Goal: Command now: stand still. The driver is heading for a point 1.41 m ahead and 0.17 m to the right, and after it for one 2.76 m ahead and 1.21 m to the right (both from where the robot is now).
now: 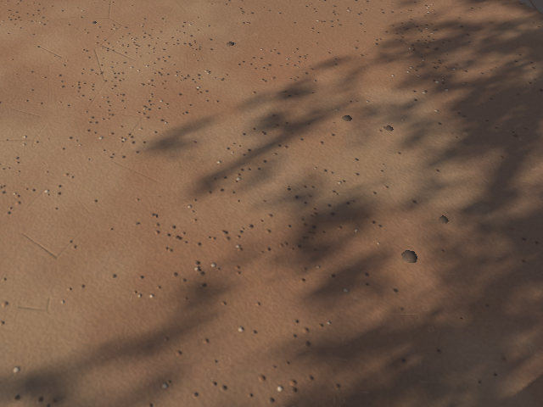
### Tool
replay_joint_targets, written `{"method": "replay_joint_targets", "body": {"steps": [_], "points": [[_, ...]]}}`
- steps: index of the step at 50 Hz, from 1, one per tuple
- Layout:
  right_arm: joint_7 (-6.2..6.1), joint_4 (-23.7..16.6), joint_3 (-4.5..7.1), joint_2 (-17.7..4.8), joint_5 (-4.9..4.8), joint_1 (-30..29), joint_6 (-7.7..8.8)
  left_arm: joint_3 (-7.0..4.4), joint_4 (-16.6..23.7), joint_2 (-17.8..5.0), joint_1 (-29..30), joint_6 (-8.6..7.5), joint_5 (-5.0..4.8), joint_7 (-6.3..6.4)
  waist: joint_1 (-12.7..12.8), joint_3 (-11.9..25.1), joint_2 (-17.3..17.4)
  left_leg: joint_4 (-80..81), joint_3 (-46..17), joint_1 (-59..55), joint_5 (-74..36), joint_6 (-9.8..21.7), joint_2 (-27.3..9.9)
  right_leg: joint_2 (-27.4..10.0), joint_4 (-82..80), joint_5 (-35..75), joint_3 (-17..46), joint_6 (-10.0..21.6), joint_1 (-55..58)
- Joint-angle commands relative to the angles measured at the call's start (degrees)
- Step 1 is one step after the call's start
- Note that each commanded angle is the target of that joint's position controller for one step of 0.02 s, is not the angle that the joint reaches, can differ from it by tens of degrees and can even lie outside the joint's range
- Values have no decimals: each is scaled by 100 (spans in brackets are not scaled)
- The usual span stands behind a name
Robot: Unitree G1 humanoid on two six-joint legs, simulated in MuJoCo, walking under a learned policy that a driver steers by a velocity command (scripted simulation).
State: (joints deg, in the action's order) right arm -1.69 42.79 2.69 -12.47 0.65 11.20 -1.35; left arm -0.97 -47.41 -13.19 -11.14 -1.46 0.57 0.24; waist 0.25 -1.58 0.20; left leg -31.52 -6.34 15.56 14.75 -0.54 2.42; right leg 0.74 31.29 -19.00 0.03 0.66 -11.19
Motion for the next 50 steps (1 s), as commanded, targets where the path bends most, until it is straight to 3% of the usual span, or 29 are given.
{"method": "replay_joint_targets", "body": {"steps": [1, 2, 4, 6, 8, 11, 13, 14, 15, 16, 17, 18, 19, 20, 22, 25, 28, 33, 36, 38, 39, 40, 41, 42, 43, 44, 45, 47, 50], "points": [[-43, -261, 166, -617, -3, -37, 59, -132, 213, -595, 3, -75, -6, 22, -10, 255, -12, 350, -335, -537, -1372, 186, -348, -342, -649, 849, 358, 105, -367], [-48, -174, 153, -558, -1, 53, 49, -123, 131, -561, -96, -68, -1, 26, -9, 362, -47, 362, -249, -600, -890, 182, -274, -311, -748, 313, 342, 126, -340], [-61, -96, 186, -611, -53, 84, 51, -198, 51, -787, -198, -34, -69, 57, 35, 45, -342, 42, 129, -123, 905, 211, 57, -391, -1029, -1374, 612, 394, -475], [-30, -214, 178, -554, -134, -173, 208, -278, -10, -1059, -512, -56, -129, 113, 198, -462, -842, -736, 553, 954, 1258, 196, 153, -1265, -1806, -2809, 1892, 981, -257], [40, -345, 159, -527, -228, -550, 442, -357, -42, -1249, -573, -127, -138, 158, 290, -907, -916, -1253, 480, 1581, 959, 272, -274, -2022, -2194, -2624, 2850, 1419, -195], [179, -273, 162, -526, -234, -449, 622, -366, -19, -1191, -435, -185, -201, 100, 175, -649, -789, -619, 579, 1307, 1098, 433, -445, -1800, -2035, -1370, 2191, 1221, 201], [225, 115, 218, -510, -195, 239, 658, -358, 14, -1151, -159, -141, -271, 46, -206, -271, -699, 346, 1002, -599, -205, 393, -54, -1205, -1626, -507, 1270, 912, -585], [221, 340, 304, -638, -185, 778, 636, -323, 17, -1032, -140, -145, -232, 40, -421, 9, -589, 336, 961, -1430, -401, 364, 20, -969, -1154, -56, 948, 757, -917], [181, 473, 412, -934, -192, 1477, 631, -227, 99, -735, 37, -183, -175, 22, -741, 249, 49, 805, -39, -2194, 92, 610, -624, -541, 199, 416, 394, 444, -1475], [184, 500, 558, -1640, -175, 2024, 633, -139, 364, -425, 5, -297, -156, 28, -785, 551, 1648, 1714, -2601, -2962, 862, 1451, -1999, 172, 2140, -403, -197, 36, -2685], [217, 484, 424, -1280, -109, 1915, 686, -235, 407, -781, 110, -381, -252, 37, -716, 382, 1276, 2096, -3557, -2722, 1429, 1870, -2403, 62, 3268, -1342, 435, 66, -3343], [213, 387, 325, -1023, -96, 1473, 724, -284, 397, -924, 49, -439, -369, -8, -471, -76, 843, 2083, -3028, -2488, 1638, 1750, -2319, -283, 3674, -936, 606, 243, -3756], [221, 296, 271, -883, -81, 1199, 741, -273, 325, -881, 34, -468, -365, -42, -364, -187, 560, 2151, -2433, -2306, 1439, 1549, -2061, -498, 3665, -399, 533, 354, -3784], [240, 264, 229, -836, -83, 1013, 733, -285, 316, -862, 101, -493, -273, -64, -292, -303, 360, 2242, -1975, -2140, 863, 1408, -1893, -636, 3437, 41, 481, 374, -3789], [242, 285, 143, -675, -53, 982, 692, -297, 286, -774, 122, -461, -185, -145, -196, -241, 432, 2360, -1155, -1865, -348, 1194, -1559, -782, 3030, 606, 341, 296, -3417], [180, 414, 156, -833, -96, 1250, 644, -233, 407, -568, 450, -395, -122, -193, -256, -275, 339, 2456, -491, -1688, -1497, 1241, -1393, -728, 2283, 1105, 68, 19, -3422], [102, 500, 158, -982, -93, 1349, 607, -136, 678, -397, 1141, -407, -127, -212, -404, -408, 383, 2580, -16, -1223, -1615, 1162, -1208, -550, 976, 1917, -109, -131, -2923], [72, 731, 179, -1078, -185, 1584, 601, -138, 955, -552, 1715, -442, -198, -301, -399, -594, 445, 2545, 95, -1508, -1691, 1076, -1529, -372, -3, 2297, -38, 69, -2479], [65, 745, 237, -1216, -154, 1432, 527, -244, 914, -817, 1340, -465, -179, -335, -52, -185, 572, 1793, 189, -2094, -3449, 891, -1663, -157, -124, 1767, -143, 356, -1859], [48, 705, 210, -1188, -88, 1328, 425, -465, 484, -1199, -196, -419, -183, -252, 719, 832, 607, -122, 500, -1697, -4827, 637, -1295, 87, -98, 1630, -344, 664, 228], [33, 565, 104, -950, 23, 1477, 419, -563, 293, -1616, -1219, -383, -111, -177, 961, 1704, -145, -2024, 663, -311, -2914, 470, -947, -1083, 93, 1462, 1031, 1029, 2103], [126, 616, -128, -56, -68, 2393, 541, -592, 141, -1835, -1456, -387, -85, -252, 399, 2596, -1857, -3924, 272, 1712, 1582, 163, 172, -2291, -911, -451, 4055, 1938, 3700], [143, 670, 21, -765, -224, 1882, 665, -441, 203, -1252, -1170, -403, -114, -248, 609, 2048, -1229, -4514, -295, 2272, 1747, 242, -42, -2140, -1519, -509, 4332, 1684, 3232], [145, 470, 117, -1084, -333, 1231, 728, -377, 292, -1079, -588, -415, -94, -223, 494, 1105, -846, -4577, -84, 2503, 1298, 263, -295, -2023, -1492, 643, 3269, 1473, 2302], [95, 430, 105, -1060, -268, 968, 748, -341, 370, -997, -137, -427, -55, -221, 272, 742, -197, -4349, 77, 2158, 835, 220, -587, -1853, -1472, 2178, 2454, 1387, 1388], [58, 436, 143, -1022, -153, 871, 717, -315, 381, -870, 100, -446, -5, -243, 88, 532, -52, -4070, 136, 1841, 681, 154, -743, -1639, -1486, 3351, 1818, 1357, 708], [44, 463, 153, -946, -117, 1023, 640, -284, 335, -767, 176, -477, 60, -259, -110, 583, -205, -3866, 100, 1398, 591, 134, -877, -1476, -1566, 3991, 1388, 1309, 318], [19, 539, 111, -679, -116, 1219, 496, -250, 203, -684, 228, -534, 61, -270, -281, 575, -329, -3415, 203, 1037, 480, 28, -872, -1339, -1740, 4722, 880, 1386, -132], [-22, 377, 65, -573, -23, 838, 381, -268, 33, -854, 288, -507, 58, -179, -332, 497, -387, -2287, 293, 1011, -122, -127, -888, -1213, -1833, 5112, 384, 1405, -379]]}}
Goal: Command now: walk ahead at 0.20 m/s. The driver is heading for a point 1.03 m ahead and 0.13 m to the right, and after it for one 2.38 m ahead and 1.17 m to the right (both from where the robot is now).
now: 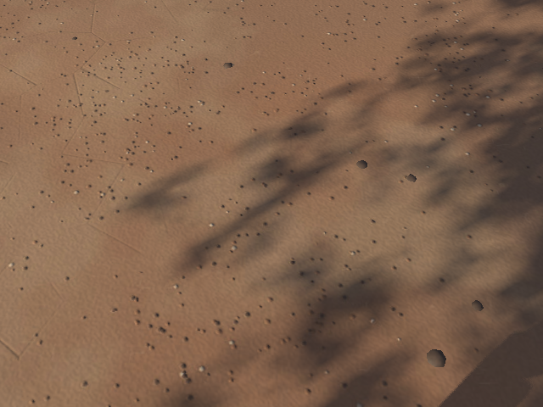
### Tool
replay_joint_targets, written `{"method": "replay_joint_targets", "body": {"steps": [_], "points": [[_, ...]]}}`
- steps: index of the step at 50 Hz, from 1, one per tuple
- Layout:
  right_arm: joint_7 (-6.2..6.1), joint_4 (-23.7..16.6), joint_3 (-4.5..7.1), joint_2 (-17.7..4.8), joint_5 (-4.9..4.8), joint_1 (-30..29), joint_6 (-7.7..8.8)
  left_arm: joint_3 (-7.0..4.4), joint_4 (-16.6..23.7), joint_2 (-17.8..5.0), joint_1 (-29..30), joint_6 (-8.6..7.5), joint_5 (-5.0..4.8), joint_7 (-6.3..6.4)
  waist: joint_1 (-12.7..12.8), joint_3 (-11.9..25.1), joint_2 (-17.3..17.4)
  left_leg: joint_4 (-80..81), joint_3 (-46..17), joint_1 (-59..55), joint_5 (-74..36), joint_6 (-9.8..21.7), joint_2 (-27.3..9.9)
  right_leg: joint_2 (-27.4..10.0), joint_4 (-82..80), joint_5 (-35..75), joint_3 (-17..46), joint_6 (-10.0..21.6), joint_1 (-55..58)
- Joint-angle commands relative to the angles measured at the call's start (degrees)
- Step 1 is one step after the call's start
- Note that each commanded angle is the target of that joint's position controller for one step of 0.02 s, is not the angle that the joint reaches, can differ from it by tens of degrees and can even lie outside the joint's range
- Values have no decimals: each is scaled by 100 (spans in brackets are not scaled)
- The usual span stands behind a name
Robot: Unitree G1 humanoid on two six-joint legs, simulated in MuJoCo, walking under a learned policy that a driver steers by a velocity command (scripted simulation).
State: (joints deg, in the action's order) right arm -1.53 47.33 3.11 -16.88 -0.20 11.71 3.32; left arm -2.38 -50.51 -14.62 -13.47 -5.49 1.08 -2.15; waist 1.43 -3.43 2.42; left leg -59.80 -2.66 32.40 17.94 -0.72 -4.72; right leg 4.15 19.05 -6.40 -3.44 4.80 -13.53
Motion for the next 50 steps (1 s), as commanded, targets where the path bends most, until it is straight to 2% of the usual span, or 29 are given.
{"method": "replay_joint_targets", "body": {"steps": [1, 6, 8, 10, 11, 12, 13, 14, 15, 17, 19, 21, 22, 23, 24, 26, 29, 33, 36, 38, 39, 40, 41, 42, 43, 44, 45, 46, 50], "points": [[-31, -104, -3, -101, 73, 633, -94, -129, 311, -747, 539, -59, 0, 94, -413, 717, -614, 988, -35, -795, -776, -115, -167, -1449, -596, 3744, 563, 914, -159], [22, -219, 5, -258, 20, -147, -121, -128, 15, -899, 196, 136, -39, 165, -71, 722, -590, 2291, 13, -1099, -1568, -91, 18, -1477, -536, 2657, 593, 776, 205], [26, -273, 35, -344, 45, -316, -121, -117, -70, -897, 195, 209, -74, 172, -66, 647, -608, 2651, 7, -1177, -1302, -4, 79, -1565, -329, 2188, 766, 735, 352], [24, -204, 69, -392, 108, -174, -94, -60, -123, -751, 228, 264, -159, 197, -242, 647, -513, 3527, 77, -1757, -1857, 168, 156, -1349, 123, 1488, 787, 444, 326], [-11, -174, 127, -643, 148, -74, -77, 0, -173, -575, -46, 248, -90, 205, -177, 778, -202, 3695, -269, -2319, -3260, 295, -169, -1055, 448, 1013, 698, 156, 178], [-50, -198, 182, -953, 137, -128, -113, 17, -269, -491, -652, 203, 34, 192, 224, 1047, 344, 3331, -677, -3044, -4255, 616, -636, -634, 694, -150, 500, -96, -273], [-47, -124, 103, -592, 111, -203, -175, 81, -348, -275, -801, 216, 14, 219, 262, 1227, 750, 3299, -897, -3169, -3844, 976, -792, -489, 704, -1015, 337, -309, -465], [2, -80, 73, -340, 25, -233, -222, 77, -304, -402, -482, 279, -26, 249, 98, 1171, 616, 3439, -916, -2910, -2416, 968, -614, -451, 638, -1246, 260, -356, -362], [33, -70, 111, -428, -39, -258, -258, 30, -264, -580, -228, 352, -88, 273, -20, 951, 481, 3605, -877, -2675, -1019, 897, -448, -335, 836, -1606, 101, -329, -533], [48, -4, 190, -699, -46, -93, -246, 17, -169, -587, -45, 443, -122, 287, -119, 596, 641, 4133, -1435, -2338, 1161, 1036, -671, -291, 1263, -2054, 49, -193, -881], [38, 38, 197, -696, -24, -68, -170, 28, -164, -522, -103, 377, -153, 275, -43, 440, 826, 4474, -1919, -2047, 1472, 1179, -902, -369, 1310, -1872, 175, 21, -686], [42, -124, 166, -551, -49, -628, -100, 2, -358, -554, -464, 267, -148, 252, 243, 436, 586, 4180, -1411, -1661, 703, 1005, -647, -527, 786, -1609, 335, 265, -108], [70, -235, 134, -407, -76, -924, -51, -39, -472, -672, -612, 228, -139, 247, 325, 428, 189, 3720, -828, -1349, 17, 804, -291, -719, 393, -1507, 587, 354, 312], [108, -324, 91, -212, -88, -1130, 32, -116, -599, -891, -839, 206, -159, 256, 363, 455, -499, 2785, -20, -842, -704, 523, 247, -1125, -63, -1393, 1202, 473, 874], [136, -395, 80, -191, -57, -1239, 142, -221, -644, -1210, -931, 214, -198, 256, 366, 204, -1160, 2112, 529, 124, -805, 311, 642, -1654, -319, -614, 2002, 641, 1540], [203, -471, 104, -325, -78, -1493, 272, -179, -685, -961, -1197, 177, -146, 246, 501, -58, -1176, 1181, 437, 1574, 993, 258, 393, -2425, -259, 1258, 2571, 1015, 2511], [357, -558, 38, -129, -194, -1766, 298, -155, -756, -852, -1469, 194, -190, 246, 508, -198, -800, 709, 364, 2659, 820, 286, 12, -2414, -268, 1870, 2132, 881, 3281], [558, -636, -113, 168, -150, -1846, 255, -138, -540, -919, -906, 249, -157, 268, 254, -159, -1006, 2031, 845, 202, -1012, 222, 336, -1689, -844, 1769, 993, 510, 1339], [454, -522, 63, -292, -124, -1312, 136, -227, -566, -1176, -831, 145, -239, 272, -206, 90, -1129, 2455, 829, -1264, -1365, 437, 622, -1705, -535, 2971, 690, 310, 1055], [336, -169, 268, -617, -117, -248, 66, -219, -605, -1103, -827, 151, -255, 285, -778, 626, -1002, 2773, 855, -2661, -1396, 704, 785, -1536, 768, 3858, 420, 54, 934], [265, 67, 373, -791, -119, 564, 25, -190, -573, -1028, -793, 149, -181, 291, -1139, 980, -854, 2722, 444, -3853, -1290, 867, 416, -1365, 1919, 3145, 353, -99, 125], [187, 234, 458, -1307, -63, 1289, -27, -31, -448, -455, -1105, 115, 45, 270, -1037, 1739, 694, 2899, -1422, -5180, -792, 1307, -971, -674, 4153, -394, 175, -307, -1115], [263, 222, 347, -1197, 10, 1270, 18, 43, -443, -111, -1490, 2, -203, 228, -780, 2347, 1442, 4435, -4238, -5404, 773, 2018, -1911, -100, 5518, -2676, 884, -348, -2148], [313, 132, 250, -858, -70, 653, 105, -115, -297, -703, -890, -83, -398, 205, -724, 1242, 653, 4815, -3900, -4428, 1564, 1741, -1714, -504, 5936, -2358, 1074, -241, -2673], [333, 51, 177, -631, -81, 140, 164, -149, -138, -827, -447, -109, -456, 199, -558, 551, 378, 4912, -3013, -3529, 1344, 1552, -1508, -808, 5767, -1787, 893, -109, -2736], [379, 24, 125, -495, -29, -201, 225, -156, -166, -746, -400, -75, -373, 245, -336, 252, 0, 5033, -2330, -2768, 636, 1435, -1258, -1062, 5502, -1334, 821, -107, -2424], [397, 18, 101, -394, 27, -416, 270, -197, -221, -683, -562, -6, -271, 287, -117, 227, 109, 5120, -1802, -2302, 205, 1329, -1016, -1240, 5169, -1048, 859, -117, -2050], [400, 47, 81, -335, 57, -496, 286, -209, -275, -618, -726, 76, -244, 296, 29, 232, 252, 5247, -1453, -1995, 16, 1267, -849, -1326, 4984, -908, 878, -139, -1716], [280, 271, 101, -496, 60, -105, 323, -258, -82, -554, -217, 209, -183, 339, 17, -11, 116, 5589, -872, -1858, -458, 1403, -729, -1395, 4128, -273, 748, -354, -2187]]}}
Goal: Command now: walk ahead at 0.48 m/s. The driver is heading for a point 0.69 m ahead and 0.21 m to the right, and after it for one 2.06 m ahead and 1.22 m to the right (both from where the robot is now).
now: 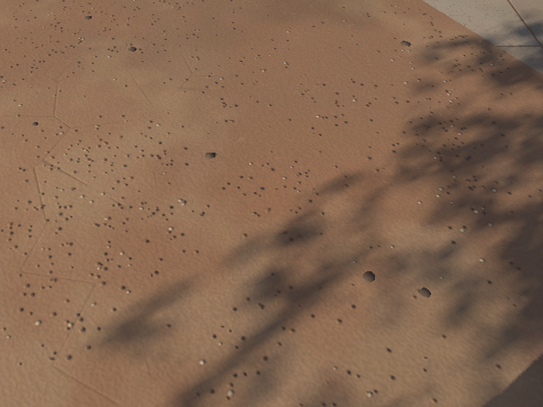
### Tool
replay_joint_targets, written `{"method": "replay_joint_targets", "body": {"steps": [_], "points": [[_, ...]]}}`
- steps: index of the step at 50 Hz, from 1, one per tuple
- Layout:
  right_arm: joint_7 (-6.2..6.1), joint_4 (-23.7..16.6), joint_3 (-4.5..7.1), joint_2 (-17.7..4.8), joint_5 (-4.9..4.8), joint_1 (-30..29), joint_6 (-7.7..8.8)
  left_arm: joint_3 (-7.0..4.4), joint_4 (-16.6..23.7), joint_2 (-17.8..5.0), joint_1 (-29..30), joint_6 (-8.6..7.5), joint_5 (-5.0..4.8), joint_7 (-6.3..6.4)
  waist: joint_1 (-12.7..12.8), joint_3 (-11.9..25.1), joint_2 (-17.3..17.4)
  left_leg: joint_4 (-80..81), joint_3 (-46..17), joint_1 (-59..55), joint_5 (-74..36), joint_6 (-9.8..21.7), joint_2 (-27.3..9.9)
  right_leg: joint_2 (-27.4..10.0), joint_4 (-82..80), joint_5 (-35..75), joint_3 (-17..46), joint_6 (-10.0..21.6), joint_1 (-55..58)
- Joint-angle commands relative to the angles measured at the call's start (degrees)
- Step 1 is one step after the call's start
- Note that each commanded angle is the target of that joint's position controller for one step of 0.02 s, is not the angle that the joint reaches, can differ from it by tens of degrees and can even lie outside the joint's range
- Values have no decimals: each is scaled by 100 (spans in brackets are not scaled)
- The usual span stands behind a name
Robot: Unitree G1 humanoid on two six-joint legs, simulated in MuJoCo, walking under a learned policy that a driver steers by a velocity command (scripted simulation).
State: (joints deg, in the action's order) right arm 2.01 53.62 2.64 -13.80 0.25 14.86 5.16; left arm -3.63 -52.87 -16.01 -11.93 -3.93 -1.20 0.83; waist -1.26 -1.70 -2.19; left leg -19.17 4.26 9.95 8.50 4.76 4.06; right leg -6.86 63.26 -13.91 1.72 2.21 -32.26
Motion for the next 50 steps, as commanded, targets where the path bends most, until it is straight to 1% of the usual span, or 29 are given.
{"method": "replay_joint_targets", "body": {"steps": [1, 3, 7, 12, 15, 16, 17, 18, 19, 20, 21, 22, 23, 24, 26, 29, 32, 34, 37, 39, 42, 43, 44, 45, 46, 47, 48, 49, 50], "points": [[-120, -301, 158, -855, 14, -267, 130, -144, 239, -421, -128, 46, 79, 42, 217, -236, 507, 1557, -1541, 242, 392, 878, -1638, -302, -604, 749, 236, -167, -580], [-191, -226, 164, -906, 3, -47, 97, -150, 352, -374, 222, 13, 103, 13, 115, -245, 464, 1563, -1391, -20, 162, 846, -1630, -267, -1226, 1305, 213, -270, -844], [-262, -79, 173, -978, -65, 336, 45, -81, 558, -213, 971, -60, 70, -74, -151, -299, 473, 1525, -974, -286, -137, 706, -1524, -53, -2401, 2030, -22, -338, -686], [-273, 167, 217, -1040, -109, 796, -86, 4, 854, -188, 1661, -135, 6, -243, -359, -434, 479, 1119, -867, -1104, -468, 673, -1795, 106, -3197, 1634, -90, -228, -716], [-282, 188, 274, -1148, -137, 727, -162, -34, 898, -392, 1462, -188, -19, -319, -139, -282, 675, 661, -927, -1431, -1278, 549, -1981, 267, -3449, 994, -183, 13, -189], [-282, 156, 284, -1193, -138, 595, -187, -101, 812, -534, 1072, -204, -18, -318, 115, -39, 760, 198, -832, -1430, -2258, 466, -1909, 441, -3543, 861, -335, 131, 434], [-279, 129, 248, -1103, -125, 515, -220, -238, 538, -764, 204, -208, -5, -289, 541, 493, 695, -831, -578, -1226, -3100, 318, -1614, 637, -3653, 906, -495, 300, 1604], [-283, 5, 146, -895, -48, 552, -221, -377, 258, -1165, -929, -205, 57, -235, 934, 1384, 316, -2466, -329, -195, -2316, 112, -1303, -35, -3424, 916, 246, 636, 3433], [-227, -92, -60, -181, -10, 1159, -95, -501, 98, -1712, -1492, -160, 116, -222, 659, 2105, -1189, -4647, -170, 2225, 669, -343, -207, -1424, -3938, -186, 3011, 1542, 5471], [-207, -17, 5, -540, -128, 941, 59, -340, 115, -1178, -1455, -167, 73, -237, 806, 2299, -1096, -5510, -1054, 2947, 2367, -290, -173, -1589, -4656, -798, 4078, 1627, 5538], [-176, -173, 113, -939, -295, 459, 161, -237, 202, -893, -936, -185, 61, -226, 729, 1427, -830, -5780, -1088, 3447, 2051, -164, -519, -1408, -4709, -765, 3228, 1347, 4885], [-190, -243, 108, -959, -306, 126, 201, -174, 325, -702, -478, -188, 86, -216, 581, 954, -411, -5575, -916, 3343, 1517, -104, -862, -1172, -4814, -361, 2443, 1175, 4082], [-220, -259, 132, -909, -223, -48, 188, -126, 371, -547, -133, -196, 133, -233, 416, 554, -148, -5157, -836, 3120, 1106, -120, -1068, -961, -5018, 109, 1933, 1092, 3310], [-236, -224, 169, -869, -165, 10, 115, -68, 389, -376, 48, -222, 182, -245, 220, 412, -204, -4851, -880, 2750, 833, -123, -1238, -756, -5195, 468, 1540, 993, 2830], [-238, -167, 140, -606, -132, 187, -31, -74, 320, -412, 26, -254, 165, -261, 61, 306, -237, -4539, -828, 2427, 630, -206, -1301, -652, -5469, 898, 1174, 1057, 2391], [-263, -330, 148, -581, -72, -243, -112, -125, 175, -628, -232, -271, 144, -184, 77, 34, -69, -3756, -773, 2877, 4, -391, -1337, -619, -5698, 1415, 776, 1140, 2350], [-229, -513, 136, -509, -38, -845, -76, -113, 73, -636, -482, -218, 108, -105, 229, -98, -83, -2650, -669, 2941, -945, -482, -1241, -419, -5754, 1595, 418, 1002, 2409], [-199, -650, 104, -435, -50, -1331, -33, -116, -8, -674, -717, -192, 64, -75, 372, -197, -67, -1933, -554, 2736, -1381, -514, -1060, -314, -5758, 1496, 335, 932, 2400], [-126, -800, 73, -435, -94, -1850, 26, -142, -135, -740, -1043, -128, 10, -40, 528, -300, -73, -1293, -554, 2621, -1479, -548, -879, -409, -5578, 1363, 461, 922, 2720], [-62, -903, 72, -501, -117, -2055, 84, -166, -186, -756, -1146, -69, -20, -8, 517, -332, -124, -994, -669, 2585, -1317, -500, -836, -565, -5315, 1383, 626, 885, 3027], [-24, -868, 157, -772, -129, -1744, 166, -236, -156, -857, -1031, 13, -20, 35, 229, -124, -301, -765, -674, 1871, -764, -369, -713, -721, -4804, 1808, 898, 739, 3246], [-44, -745, 236, -911, -124, -1265, 188, -237, -115, -851, -924, 38, -14, 34, -50, 137, -327, -651, -551, 1163, -583, -266, -595, -575, -4295, 2436, 831, 642, 3177], [-92, -500, 371, -1182, -88, -356, 205, -175, -47, -682, -888, 50, 32, 24, -440, 782, -230, -774, -596, -191, -599, -74, -706, -218, -3223, 2597, 628, 475, 2758], [-148, -379, 473, -1614, -2, 630, 195, -53, 161, -335, -925, 61, 162, 22, -724, 1777, 536, -962, -1753, -1908, -432, 237, -1828, 310, -1378, 1027, 269, 257, 1643], [-113, -289, 513, -1849, 15, 738, 129, 91, 264, 270, -1680, -47, 1, -4, -262, 2406, 2344, -152, -4281, -3391, 846, 1005, -2929, 1051, 334, -2017, 146, -14, -390], [-107, -402, 338, -1179, -14, 524, 130, -59, 175, -428, -1399, -93, -121, 6, -410, 1962, 1627, 176, -4278, -2976, 1546, 817, -2715, 683, 1009, -1991, 691, 19, -892], [-126, -463, 252, -869, -41, 146, 140, -150, 304, -701, -917, -103, -183, 12, -399, 1195, 1212, 251, -3319, -2236, 1435, 560, -2556, 449, 1072, -1450, 575, 79, -1148], [-123, -491, 213, -775, -17, -210, 147, -158, 324, -631, -729, -83, -155, 42, -232, 795, 764, 401, -2697, -1465, 869, 460, -2358, 186, 937, -950, 468, 58, -918], [-122, -471, 186, -639, 11, -447, 147, -194, 348, -560, -627, -49, -86, 50, -104, 489, 723, 583, -2185, -887, 450, 426, -2171, 25, 665, -626, 466, 42, -730]]}}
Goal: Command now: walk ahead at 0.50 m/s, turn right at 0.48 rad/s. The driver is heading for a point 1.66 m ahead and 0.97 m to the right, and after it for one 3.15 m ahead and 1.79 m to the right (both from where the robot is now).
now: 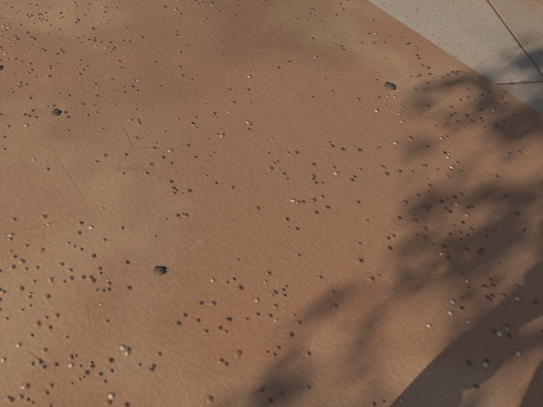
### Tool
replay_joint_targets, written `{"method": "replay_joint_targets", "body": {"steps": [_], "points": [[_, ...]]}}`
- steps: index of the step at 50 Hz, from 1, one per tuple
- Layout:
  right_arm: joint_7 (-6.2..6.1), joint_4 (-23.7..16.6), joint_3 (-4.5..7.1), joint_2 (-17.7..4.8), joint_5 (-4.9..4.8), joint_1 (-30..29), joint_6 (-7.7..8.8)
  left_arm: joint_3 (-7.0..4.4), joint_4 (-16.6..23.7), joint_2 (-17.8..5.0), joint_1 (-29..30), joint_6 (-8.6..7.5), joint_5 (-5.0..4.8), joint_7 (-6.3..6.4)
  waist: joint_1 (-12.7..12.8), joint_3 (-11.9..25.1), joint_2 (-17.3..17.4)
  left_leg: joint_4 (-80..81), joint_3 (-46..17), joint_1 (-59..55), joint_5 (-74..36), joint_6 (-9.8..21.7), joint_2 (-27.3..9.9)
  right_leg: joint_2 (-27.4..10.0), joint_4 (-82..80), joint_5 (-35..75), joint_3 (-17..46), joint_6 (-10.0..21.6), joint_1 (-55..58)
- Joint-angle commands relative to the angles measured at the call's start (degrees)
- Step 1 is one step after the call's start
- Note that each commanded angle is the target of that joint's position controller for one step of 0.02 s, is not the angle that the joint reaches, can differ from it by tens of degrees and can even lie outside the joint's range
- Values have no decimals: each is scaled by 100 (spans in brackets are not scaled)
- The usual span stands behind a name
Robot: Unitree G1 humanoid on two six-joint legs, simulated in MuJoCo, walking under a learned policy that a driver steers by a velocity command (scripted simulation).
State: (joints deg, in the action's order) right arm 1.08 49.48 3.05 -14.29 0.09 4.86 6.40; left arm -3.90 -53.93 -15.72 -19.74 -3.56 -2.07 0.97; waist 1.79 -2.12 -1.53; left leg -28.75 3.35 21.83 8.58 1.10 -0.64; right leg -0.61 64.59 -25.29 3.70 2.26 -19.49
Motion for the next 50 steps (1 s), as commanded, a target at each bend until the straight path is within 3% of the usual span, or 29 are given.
{"method": "replay_joint_targets", "body": {"steps": [1, 3, 6, 11, 14, 16, 18, 19, 20, 21, 22, 23, 24, 25, 26, 27, 29, 32, 37, 42, 44, 45, 46, 47, 48, 49, 50], "points": [[-39, -32, 132, -552, 82, 438, 35, -183, 472, -464, 64, -21, 5, 13, -251, 432, 833, 1709, -1697, -1690, 198, 760, -1594, -747, 389, 724, 293, 31, -1693], [-56, 31, 157, -554, 68, 380, 63, -172, 569, -259, 118, 107, -11, -20, -159, 264, 787, 1988, -1186, -1382, -149, 856, -1542, -841, 204, 877, 204, -2, -1621], [-127, 122, 236, -752, 71, 472, 81, -179, 803, -236, 459, 207, 47, -34, -146, 65, 533, 2190, -627, -1390, -623, 959, -1580, -884, -342, 1461, 237, -95, -2010], [-214, 166, 300, -972, 41, 656, -11, -98, 1107, -151, 1272, 147, 83, -215, -385, -144, 392, 2257, 318, -1633, -1014, 827, -1433, -756, -1878, 2624, -193, -108, -1897], [-229, 235, 348, -1106, -33, 951, -109, -54, 1363, -146, 1796, 154, 86, -322, -562, -311, 349, 2127, 582, -2118, -1143, 762, -1565, -664, -2429, 2543, -448, -16, -1953], [-224, 270, 386, -1196, -99, 1056, -195, -65, 1519, -218, 1958, 173, 80, -382, -546, -350, 403, 1866, 705, -2515, -1565, 674, -1684, -568, -2644, 2170, -582, 112, -1948], [-232, 228, 434, -1350, -152, 963, -274, -146, 1594, -393, 1781, 199, 84, -414, -323, -125, 569, 1218, 883, -2736, -3195, 553, -1715, -263, -2729, 1605, -869, 318, -1424], [-238, 200, 457, -1423, -182, 896, -321, -232, 1540, -541, 1395, 217, 77, -410, -70, 147, 652, 562, 972, -2746, -4112, 489, -1677, -25, -2749, 1354, -1042, 451, -859], [-239, 161, 450, -1426, -216, 770, -370, -378, 1339, -764, 588, 222, 54, -386, 410, 552, 571, -533, 1135, -2489, -4488, 347, -1493, 272, -3103, 1577, -1180, 638, 222], [-247, 107, 383, -1264, -129, 839, -360, -606, 1045, -1206, -440, 263, 40, -283, 835, 1083, 214, -2133, 1173, -1358, -3423, 78, -1268, 222, -3280, 1720, -677, 889, 1964], [-196, -206, 129, -392, 143, 1210, -249, -720, 1005, -1908, -438, 261, -15, -200, 229, 1292, -1414, -4210, 983, 1216, 1645, -300, -258, -1241, -3713, 1123, 2268, 1742, 3656], [-124, -355, 93, -575, -50, 936, 15, -592, 1278, -1692, -515, 137, 81, -253, 371, 2275, -1014, -5159, -565, 2085, 2704, -281, 236, -1925, -4762, 99, 4546, 2339, 4236], [-66, -520, 184, -936, -296, 291, 170, -462, 1238, -1258, -370, 34, 134, -288, 536, 1595, -528, -5197, -801, 2694, 2174, -115, -56, -1825, -4977, 454, 3907, 1993, 3949], [-69, -529, 159, -900, -278, 202, 255, -403, 1254, -1060, -102, -29, 116, -281, 352, 1101, -278, -4766, -788, 2631, 1662, 24, -320, -1590, -4902, 894, 3112, 1773, 3228], [-116, -422, 187, -918, -127, 261, 267, -338, 1343, -854, 366, -48, 115, -272, 78, 786, 58, -4237, -818, 2191, 1298, 19, -539, -1343, -4895, 1478, 2505, 1578, 2386], [-128, -365, 246, -1008, -51, 380, 205, -269, 1448, -680, 672, -59, 163, -250, -137, 657, 1, -3840, -867, 1727, 1067, -2, -677, -1163, -4982, 2020, 2093, 1474, 1783], [-114, -384, 267, -947, 1, 449, 47, -256, 1505, -717, 739, -77, 178, -199, -283, 559, -8, -3361, -819, 1346, 871, -134, -685, -1042, -5176, 2536, 1827, 1483, 1240], [-144, -571, 205, -722, 87, -44, -54, -313, 1425, -951, 433, -93, 128, -71, -190, 299, 50, -2322, -688, 1466, 74, -389, -525, -831, -5299, 2888, 1373, 1432, 886], [-51, -876, 103, -532, 5, -954, -7, -320, 1298, -954, 44, -30, 100, 3, 175, 71, -270, -467, -606, 935, -1497, -422, -113, -480, -5226, 2128, 1109, 1017, 559], [57, -1088, 148, -776, -52, -1204, 109, -313, 1160, -890, -261, 57, 70, 40, 229, 85, -390, 172, -790, 814, -1042, -251, 23, -752, -4522, 2071, 1777, 927, 1317], [64, -1024, 202, -899, -63, -857, 173, -322, 1186, -906, -188, 113, 85, 66, 33, 182, -609, 282, -716, 353, -524, -101, 87, -789, -4151, 2464, 2010, 852, 1466], [36, -885, 276, -1018, -38, -330, 205, -283, 1240, -811, -79, 129, 89, 61, -250, 431, -632, 502, -608, -403, -585, 48, 119, -574, -3713, 2874, 1935, 724, 1379], [0, -773, 362, -1251, 62, 463, 235, -181, 1354, -558, 43, 114, 134, 32, -643, 1108, -439, 285, -1043, -1790, -605, 368, -446, -271, -2562, 2823, 1639, 524, 868], [-52, -681, 487, -1724, 157, 1357, 196, -82, 1487, -226, -457, 77, 111, 31, -678, 2084, 714, 307, -2907, -3967, -55, 1077, -1754, 443, -604, 1267, 901, 81, -800], [2, -515, 469, -1597, 22, 1540, 116, -40, 1559, -348, -856, 35, -9, 36, -512, 2375, 2089, 936, -4907, -4599, 1270, 1556, -2475, 498, 622, -943, 664, -65, -2163], [-7, -648, 330, -1058, -62, 1220, 69, -165, 1472, -900, -507, 50, -56, 35, -617, 1514, 1284, 1137, -4394, -3928, 2054, 1311, -2278, 107, 1100, -580, 767, -106, -2631], [-42, -740, 256, -829, -14, 861, -3, -211, 1569, -1038, 56, 91, 5, 37, -636, 818, 791, 1175, -3408, -3060, 1298, 1086, -2042, -72, 1131, -157, 532, -157, -2586]]}}
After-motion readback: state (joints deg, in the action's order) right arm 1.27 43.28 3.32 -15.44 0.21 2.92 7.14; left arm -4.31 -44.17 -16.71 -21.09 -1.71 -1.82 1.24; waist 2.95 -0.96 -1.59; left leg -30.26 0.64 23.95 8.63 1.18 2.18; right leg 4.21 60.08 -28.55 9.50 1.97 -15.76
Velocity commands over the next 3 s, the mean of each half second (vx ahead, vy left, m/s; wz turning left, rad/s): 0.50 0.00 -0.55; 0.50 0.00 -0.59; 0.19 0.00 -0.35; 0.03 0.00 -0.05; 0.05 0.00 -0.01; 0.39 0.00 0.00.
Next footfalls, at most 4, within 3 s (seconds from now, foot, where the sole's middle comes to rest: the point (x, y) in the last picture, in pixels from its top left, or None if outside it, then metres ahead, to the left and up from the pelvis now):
0.42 right None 0.35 -0.18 -0.77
0.92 left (330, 315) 0.70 -0.12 -0.77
1.36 right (447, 334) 0.66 -0.42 -0.77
1.64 left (357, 285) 0.80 -0.20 -0.77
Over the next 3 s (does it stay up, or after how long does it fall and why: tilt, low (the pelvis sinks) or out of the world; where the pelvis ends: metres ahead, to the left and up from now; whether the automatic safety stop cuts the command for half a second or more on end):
stays up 0.85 -0.45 0.00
